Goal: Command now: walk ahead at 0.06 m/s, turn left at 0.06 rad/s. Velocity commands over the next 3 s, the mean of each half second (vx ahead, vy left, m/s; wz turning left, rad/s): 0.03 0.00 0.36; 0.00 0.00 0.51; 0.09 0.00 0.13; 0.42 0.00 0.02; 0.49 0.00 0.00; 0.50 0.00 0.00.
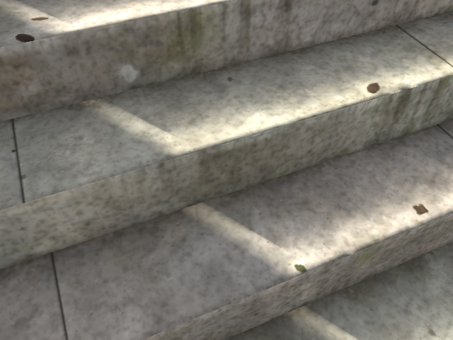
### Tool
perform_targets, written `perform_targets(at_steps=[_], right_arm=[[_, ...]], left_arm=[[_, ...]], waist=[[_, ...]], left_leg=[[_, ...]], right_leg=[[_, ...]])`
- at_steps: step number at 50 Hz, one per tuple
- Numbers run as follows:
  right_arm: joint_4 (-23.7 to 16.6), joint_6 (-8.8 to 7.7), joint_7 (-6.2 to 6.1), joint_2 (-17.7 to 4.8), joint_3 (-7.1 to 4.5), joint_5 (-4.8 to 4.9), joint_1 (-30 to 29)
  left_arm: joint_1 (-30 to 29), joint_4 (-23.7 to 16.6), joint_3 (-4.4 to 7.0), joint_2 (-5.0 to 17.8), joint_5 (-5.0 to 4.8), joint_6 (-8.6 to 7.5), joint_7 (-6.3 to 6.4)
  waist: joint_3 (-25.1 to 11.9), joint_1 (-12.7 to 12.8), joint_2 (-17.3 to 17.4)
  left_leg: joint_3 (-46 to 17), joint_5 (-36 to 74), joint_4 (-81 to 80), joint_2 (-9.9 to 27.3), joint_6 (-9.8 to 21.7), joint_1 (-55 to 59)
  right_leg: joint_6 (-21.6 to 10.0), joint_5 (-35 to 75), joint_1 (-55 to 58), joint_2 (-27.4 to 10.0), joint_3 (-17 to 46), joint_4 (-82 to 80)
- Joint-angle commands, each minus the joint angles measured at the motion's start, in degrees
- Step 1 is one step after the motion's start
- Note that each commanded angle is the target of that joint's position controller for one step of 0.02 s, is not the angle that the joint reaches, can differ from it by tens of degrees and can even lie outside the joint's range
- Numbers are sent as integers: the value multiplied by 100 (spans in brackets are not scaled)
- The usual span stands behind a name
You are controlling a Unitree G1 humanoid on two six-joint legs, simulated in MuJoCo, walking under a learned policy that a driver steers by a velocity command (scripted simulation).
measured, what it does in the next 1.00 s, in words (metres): steps on the spot, turning left: left foot, then right foot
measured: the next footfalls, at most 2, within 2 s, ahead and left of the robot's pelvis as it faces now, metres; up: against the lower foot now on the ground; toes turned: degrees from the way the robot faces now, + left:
left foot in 0.34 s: +0.00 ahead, +0.14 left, +0.00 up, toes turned +14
right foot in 0.88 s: +0.04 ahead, -0.10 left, +0.00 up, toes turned +31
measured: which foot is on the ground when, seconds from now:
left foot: up 0.00-0.32, down 0.34-0.88, up 0.90-1.00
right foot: down 0.00-0.36, up 0.38-0.86, down 0.88-1.00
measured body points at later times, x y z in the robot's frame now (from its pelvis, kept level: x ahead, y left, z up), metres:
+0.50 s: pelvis +0.00 +0.04 +0.00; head +0.01 +0.07 +0.45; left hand +0.12 +0.32 -0.11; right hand +0.19 -0.17 -0.10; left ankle -0.04 +0.13 -0.73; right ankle -0.03 -0.11 -0.56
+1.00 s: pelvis -0.03 -0.04 +0.00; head +0.00 -0.05 +0.45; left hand -0.02 +0.25 -0.08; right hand +0.26 -0.14 -0.10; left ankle -0.13 +0.08 -0.59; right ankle +0.01 -0.12 -0.73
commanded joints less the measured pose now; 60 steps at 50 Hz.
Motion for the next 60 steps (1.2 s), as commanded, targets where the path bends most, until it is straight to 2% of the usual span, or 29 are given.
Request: perform_targets(at_steps=[1,2,3,5,8,11,13,17,18,19,20,21,23,25,30,34,38,42,43,44,45,46,47,48,50,52,55,57,60], right_arm=[[368,-155,300,75,19,80,1143],[414,-57,303,-143,-116,311,694],[199,68,207,-31,-150,359,100],[-40,263,-71,-1,-202,214,-179],[-264,315,-252,-27,-226,48,-70],[-619,325,-218,182,-47,5,-332],[-700,464,-167,7,-90,-44,-209],[-897,538,-53,-319,-291,-105,-275],[-976,500,-70,-760,-436,-143,-210],[-1230,462,-89,-1227,-540,-223,151],[-1514,336,-15,-1247,-503,-473,-60],[-1554,308,-24,-1149,-463,-422,-399],[-1683,328,-91,-836,-329,-136,-996],[-1815,339,-143,-555,-223,0,-1123],[-2171,528,-220,-785,-328,-73,-845],[-2510,540,-291,-927,-364,-218,-1029],[-2702,554,-299,-868,-348,-61,-1339],[-2654,663,-267,-813,-357,11,-1229],[-2577,614,-265,-709,-345,51,-1210],[-2515,554,-205,-502,-310,55,-1102],[-2353,436,-125,-364,-305,54,-815],[-2247,293,-90,-840,-445,130,-512],[-2111,294,-66,-1090,-515,213,-508],[-2122,367,-73,-833,-415,176,-696],[-2140,389,-87,-507,-236,67,-966],[-2387,280,-71,-349,-85,125,-1422],[-2380,266,-122,-176,82,160,-1539],[-1918,304,-111,-79,112,144,-961],[-1645,231,-93,-237,31,119,-657]], left_arm=[[1434,71,326,883,287,64,109],[1002,-93,330,824,304,115,108],[351,-169,343,871,275,151,136],[-228,-149,306,721,171,97,175],[-136,-22,298,763,176,-17,295],[-597,-284,363,929,159,18,391],[-254,-290,466,1205,92,105,433],[408,-71,552,1095,-191,189,360],[529,-28,550,929,-129,158,326],[226,-233,484,775,-47,91,311],[-97,-228,489,634,-186,8,286],[-333,-258,480,575,-284,-42,244],[-416,-355,425,566,-107,-88,265],[-412,-560,394,673,66,-122,293],[-328,-772,224,545,-107,-20,345],[179,-751,319,742,-106,129,400],[80,-954,247,623,-163,28,378],[511,-693,313,704,-242,-39,325],[547,-657,367,799,-155,6,320],[658,-655,438,1021,-15,27,317],[661,-811,479,1235,206,101,333],[439,-1171,541,1471,459,57,324],[-25,-1423,422,1157,402,67,346],[-219,-1398,307,912,227,126,429],[-88,-1320,185,840,25,204,518],[410,-1285,123,783,39,268,634],[969,-1264,202,829,54,402,717],[848,-1208,268,815,35,336,583],[811,-1043,265,750,-21,177,418]], waist=[[-2035,486,-960],[-1702,540,-604],[-1091,365,-531],[-381,90,-192],[-420,52,-355],[-578,-31,-588],[-651,135,-1079],[-464,390,-434],[-585,476,723],[-712,99,1945],[-1112,-114,1404],[-791,-40,1004],[-97,251,235],[-185,353,411],[-581,236,988],[-700,169,1274],[-554,246,786],[-658,242,1235],[-571,263,1054],[-683,234,221],[-713,232,-1255],[-984,322,-1730],[-657,251,-1057],[32,130,-723],[460,239,-2],[577,398,-174],[3,627,-706],[-350,604,-952],[42,548,-875]], left_leg=[[-1286,-1169,3143,-317,-147,-1832],[-1446,-1277,4291,-382,-350,-1848],[-1519,-1356,5206,-425,-454,-2186],[-1672,-900,5604,-367,-522,-2321],[-1358,-260,5557,-547,-501,-2206],[-1149,-117,2649,-380,-327,-1279],[-931,-488,1772,-544,-141,-995],[-913,1485,-1092,-835,457,-769],[-1958,3745,-1089,-260,733,187],[-3795,5563,-1321,971,1810,933],[-4671,4920,-1528,1428,2515,596],[-4342,3926,-1582,1206,2458,379],[-3555,3288,-1316,600,1800,89],[-3165,4170,-1132,272,1639,75],[-2882,4474,-1078,-14,1319,662],[-4009,4190,-1163,495,1579,339],[-3946,3835,-1052,153,1259,310],[-3925,3437,-988,-238,1071,106],[-3709,2888,-620,-417,914,-202],[-3206,1684,361,-806,615,-1150],[-2440,-967,2046,-1627,167,-2690],[-2297,-1917,4177,-1686,-435,-2586],[-2285,-1549,5612,-1471,-639,-2794],[-2263,-968,6355,-1354,-675,-3218],[-2183,167,6033,-1354,-727,-3417],[-2119,457,4719,-1302,-831,-3635],[-1480,-402,2346,-982,-901,-3269],[-1013,-572,1429,-829,-672,-1615],[-1044,517,-217,-731,-311,-730]], right_leg=[[-1880,6569,3541,-2295,2121,-553],[-2088,5026,2632,-2323,2173,-1049],[-1906,3802,1818,-2152,1877,-1328],[-1337,2446,823,-1805,1128,-1494],[-1171,3296,918,-1685,357,-1363],[-882,3451,867,-1337,-461,-1166],[-1114,3767,1159,-1783,-75,-1135],[-384,1711,1397,-1543,-289,169],[104,-524,142,-1088,-577,1505],[821,-2341,-1341,-294,-495,3481],[1033,-2419,-1595,0,499,5256],[1051,-2203,-2103,15,793,6352],[1000,-1336,-2675,-75,956,6544],[938,-720,-2196,78,729,6134],[914,-1450,-1322,376,292,3426],[871,-1617,-904,422,660,3463],[797,-1809,-818,423,685,2125],[514,-595,539,555,387,-313],[382,-188,821,425,517,-714],[147,1340,1667,-167,1025,-807],[-665,4055,2464,-1459,2285,-889],[-1828,3719,1417,-2590,3483,-1134],[-1898,1903,860,-2172,3157,-1258],[-1449,345,438,-1562,2652,-1224],[-1182,-461,558,-827,2018,-1285],[-1219,-362,1107,-641,1707,-1250],[-1085,-116,2189,-688,1705,-1296],[-1016,40,1564,-641,1521,-1472],[-1170,112,1048,-861,1661,-1407]])
Over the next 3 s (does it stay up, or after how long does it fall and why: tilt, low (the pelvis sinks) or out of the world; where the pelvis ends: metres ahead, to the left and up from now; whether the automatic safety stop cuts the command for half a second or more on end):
stays up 0.60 0.10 0.38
